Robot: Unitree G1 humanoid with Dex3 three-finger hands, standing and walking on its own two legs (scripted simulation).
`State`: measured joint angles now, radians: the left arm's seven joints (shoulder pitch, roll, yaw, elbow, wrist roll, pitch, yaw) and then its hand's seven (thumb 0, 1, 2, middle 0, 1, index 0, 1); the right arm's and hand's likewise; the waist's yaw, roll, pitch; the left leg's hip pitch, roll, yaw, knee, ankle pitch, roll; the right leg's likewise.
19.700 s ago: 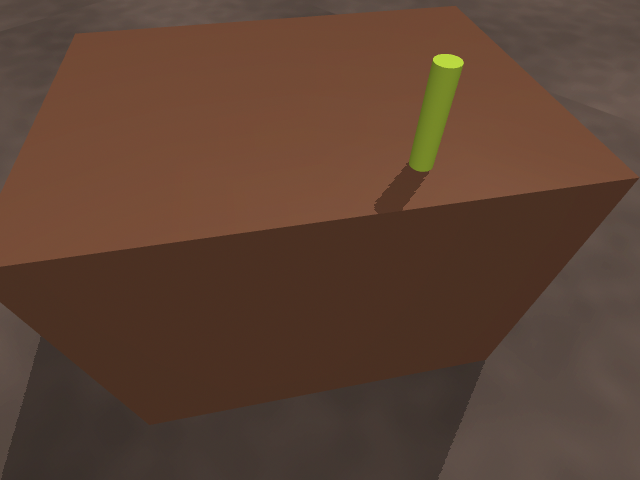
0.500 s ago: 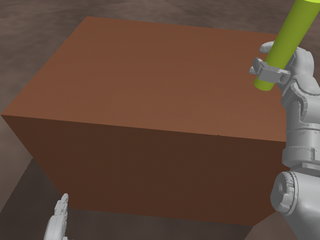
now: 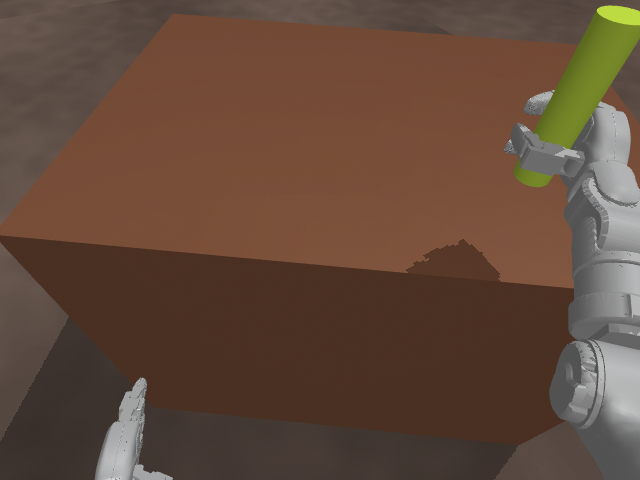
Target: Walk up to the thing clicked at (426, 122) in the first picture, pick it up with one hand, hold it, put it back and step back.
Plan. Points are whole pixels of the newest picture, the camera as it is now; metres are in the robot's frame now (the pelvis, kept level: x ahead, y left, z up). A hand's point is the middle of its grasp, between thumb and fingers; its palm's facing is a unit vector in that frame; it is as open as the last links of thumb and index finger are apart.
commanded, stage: crouch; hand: right
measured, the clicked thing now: (569, 109) +0.45 -0.23 +0.25
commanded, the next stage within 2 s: lower in 0.16 s
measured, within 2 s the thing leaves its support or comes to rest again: rests again in 1.40 s
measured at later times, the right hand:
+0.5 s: hand (518, 163) +0.47 -0.21 +0.16, palm faces +0.20 +0.98 +0.00, open 5.6 cm
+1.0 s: hand (509, 185) +0.47 -0.22 +0.12, palm faces +0.21 +0.98 +0.01, open 5.6 cm
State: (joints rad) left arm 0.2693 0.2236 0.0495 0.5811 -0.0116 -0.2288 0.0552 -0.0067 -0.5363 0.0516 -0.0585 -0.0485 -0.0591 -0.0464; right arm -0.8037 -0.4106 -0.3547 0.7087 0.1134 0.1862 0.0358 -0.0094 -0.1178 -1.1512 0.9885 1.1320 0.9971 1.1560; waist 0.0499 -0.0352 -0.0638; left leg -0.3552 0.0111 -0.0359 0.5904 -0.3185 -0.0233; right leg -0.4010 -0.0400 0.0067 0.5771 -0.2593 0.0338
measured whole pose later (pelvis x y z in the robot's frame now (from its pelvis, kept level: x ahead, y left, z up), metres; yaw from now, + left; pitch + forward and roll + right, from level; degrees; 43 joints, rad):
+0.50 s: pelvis +0.01 +0.00 +0.00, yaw +1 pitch +7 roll +0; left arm 0.27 0.23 0.06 0.53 -0.01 -0.16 0.03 -0.01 -0.54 0.05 -0.06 -0.05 -0.06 -0.05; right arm -0.78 -0.40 -0.37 0.81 0.11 0.07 0.06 -0.01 -0.12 -1.15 0.99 1.13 1.00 1.16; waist 0.06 -0.02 -0.07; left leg -0.40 0.01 -0.04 0.61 -0.33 -0.03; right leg -0.45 -0.04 0.00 0.61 -0.28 0.03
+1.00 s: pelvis -0.01 -0.01 -0.01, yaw +1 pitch +9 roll +1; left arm 0.27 0.23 0.04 0.48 0.00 -0.13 0.04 -0.01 -0.53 0.04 -0.06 -0.05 -0.06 -0.04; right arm -0.80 -0.42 -0.38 0.97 0.10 -0.13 0.04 -0.01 -0.12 -1.15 0.99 1.13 1.00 1.15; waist 0.11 -0.01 -0.07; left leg -0.51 0.00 -0.05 0.68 -0.34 -0.04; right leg -0.56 -0.05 0.00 0.70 -0.30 0.02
